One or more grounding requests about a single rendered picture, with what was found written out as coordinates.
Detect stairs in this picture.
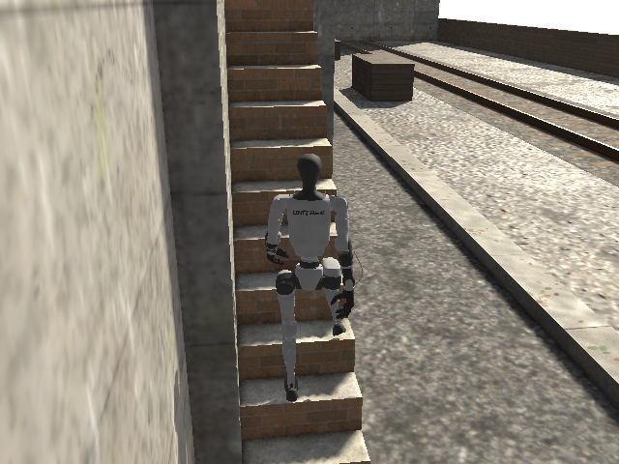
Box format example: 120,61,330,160
224,0,370,464

